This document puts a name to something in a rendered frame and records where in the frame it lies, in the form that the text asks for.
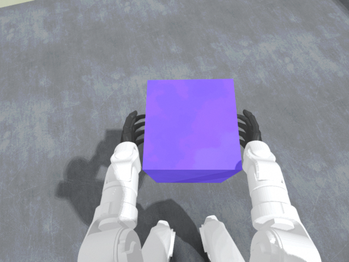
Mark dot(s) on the carton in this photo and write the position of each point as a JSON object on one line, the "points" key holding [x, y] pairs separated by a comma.
{"points": [[191, 131]]}

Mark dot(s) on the robot right hand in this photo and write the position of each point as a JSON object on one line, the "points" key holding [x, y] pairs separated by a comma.
{"points": [[250, 127]]}

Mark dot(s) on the robot thigh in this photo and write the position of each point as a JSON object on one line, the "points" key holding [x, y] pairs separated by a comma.
{"points": [[218, 243], [159, 244]]}

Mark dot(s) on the robot right thigh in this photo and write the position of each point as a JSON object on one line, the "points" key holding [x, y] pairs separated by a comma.
{"points": [[218, 243]]}

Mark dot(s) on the robot right forearm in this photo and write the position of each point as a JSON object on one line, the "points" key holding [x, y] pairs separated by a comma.
{"points": [[271, 207]]}

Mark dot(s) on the robot left thigh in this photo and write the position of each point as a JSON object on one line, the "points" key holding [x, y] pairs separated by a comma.
{"points": [[159, 244]]}

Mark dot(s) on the robot left hand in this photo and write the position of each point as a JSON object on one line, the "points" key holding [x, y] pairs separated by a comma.
{"points": [[129, 128]]}

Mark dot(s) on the left robot upper arm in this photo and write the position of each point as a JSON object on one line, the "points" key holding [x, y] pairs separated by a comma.
{"points": [[115, 245]]}

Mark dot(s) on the robot left forearm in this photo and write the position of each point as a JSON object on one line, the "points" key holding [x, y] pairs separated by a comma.
{"points": [[118, 202]]}

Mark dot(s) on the right robot upper arm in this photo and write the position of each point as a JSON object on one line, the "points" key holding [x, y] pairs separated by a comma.
{"points": [[273, 245]]}

